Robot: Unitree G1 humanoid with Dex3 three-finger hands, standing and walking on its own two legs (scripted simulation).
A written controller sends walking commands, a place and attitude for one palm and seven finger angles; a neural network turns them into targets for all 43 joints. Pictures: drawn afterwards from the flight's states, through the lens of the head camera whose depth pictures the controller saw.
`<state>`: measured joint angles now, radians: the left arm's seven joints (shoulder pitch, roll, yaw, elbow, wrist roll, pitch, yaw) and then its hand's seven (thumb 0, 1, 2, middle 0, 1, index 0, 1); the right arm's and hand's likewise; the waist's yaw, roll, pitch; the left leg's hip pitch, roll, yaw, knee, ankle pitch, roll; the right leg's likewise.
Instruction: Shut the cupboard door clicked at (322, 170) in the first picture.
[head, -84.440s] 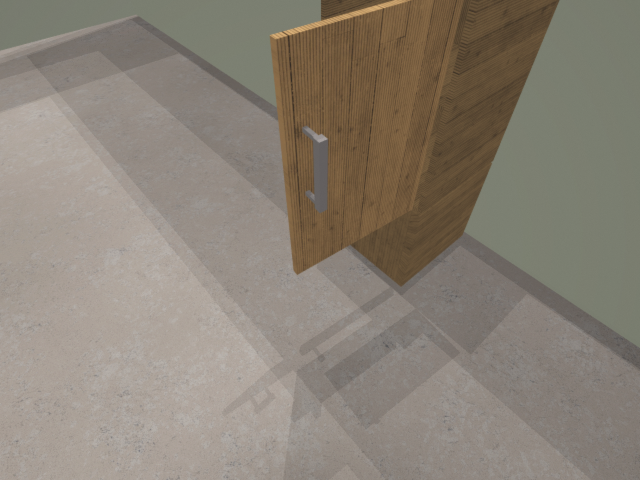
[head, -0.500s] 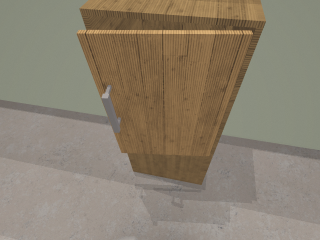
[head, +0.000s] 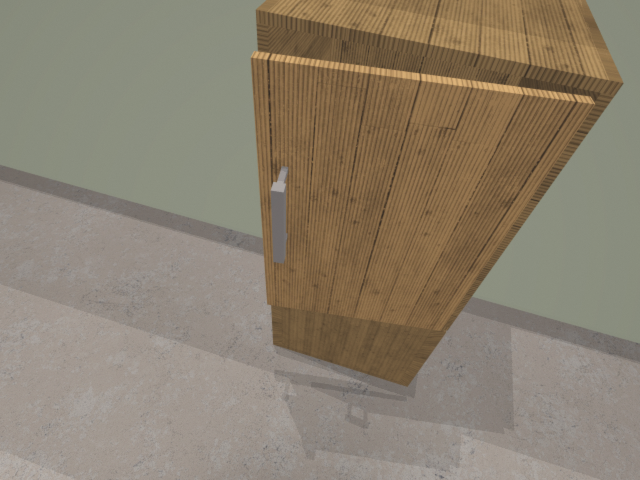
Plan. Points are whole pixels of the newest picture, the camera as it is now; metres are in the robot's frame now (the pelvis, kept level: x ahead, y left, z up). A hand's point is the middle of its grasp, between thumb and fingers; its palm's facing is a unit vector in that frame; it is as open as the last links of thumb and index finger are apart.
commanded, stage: come to a stop and stand still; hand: left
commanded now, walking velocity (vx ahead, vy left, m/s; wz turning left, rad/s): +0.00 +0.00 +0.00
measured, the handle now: (281, 217) +0.50 +0.12 +0.00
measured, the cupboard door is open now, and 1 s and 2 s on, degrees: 9 9 9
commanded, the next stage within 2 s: look again from close up in 0.68 s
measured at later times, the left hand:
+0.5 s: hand out of the picture +0.04 +0.16 -0.17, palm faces +0.01 -0.98 -0.17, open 7.3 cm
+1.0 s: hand out of the picture +0.04 +0.17 -0.17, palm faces +0.02 -0.97 -0.23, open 7.4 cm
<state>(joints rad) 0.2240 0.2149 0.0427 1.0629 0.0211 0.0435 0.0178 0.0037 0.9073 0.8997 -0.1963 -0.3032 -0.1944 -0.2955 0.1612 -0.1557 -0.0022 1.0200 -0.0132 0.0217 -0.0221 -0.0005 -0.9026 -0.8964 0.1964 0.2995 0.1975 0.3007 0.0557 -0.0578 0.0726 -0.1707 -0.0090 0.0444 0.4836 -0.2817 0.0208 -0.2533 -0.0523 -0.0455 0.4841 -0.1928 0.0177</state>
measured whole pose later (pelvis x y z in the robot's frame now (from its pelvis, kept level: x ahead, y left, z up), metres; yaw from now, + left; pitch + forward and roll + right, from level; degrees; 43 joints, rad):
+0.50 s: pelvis +0.03 -0.01 +0.01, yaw -1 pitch -1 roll +0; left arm 0.25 0.16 0.01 1.14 0.01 0.01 0.03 0.01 0.93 0.90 -0.20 -0.30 -0.20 -0.30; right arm 0.31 -0.13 0.01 1.14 -0.01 -0.01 -0.03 0.00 -0.90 -0.90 0.20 0.30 0.20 0.30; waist 0.00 -0.03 0.04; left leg -0.08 0.01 0.06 0.36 -0.27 0.00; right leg -0.18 -0.03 -0.03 0.40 -0.20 0.01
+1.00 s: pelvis +0.04 -0.01 +0.00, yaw +0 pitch -1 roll +0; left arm 0.28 0.13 -0.01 1.13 0.01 -0.02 0.03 0.01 0.91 0.90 -0.20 -0.30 -0.20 -0.30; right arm 0.31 -0.17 0.00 1.06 -0.02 -0.03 -0.03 0.01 -0.92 -0.90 0.20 0.30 0.20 0.30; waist 0.00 0.06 0.03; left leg -0.13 0.01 0.05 0.49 -0.35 0.01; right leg -0.23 -0.04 -0.04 0.53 -0.28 0.01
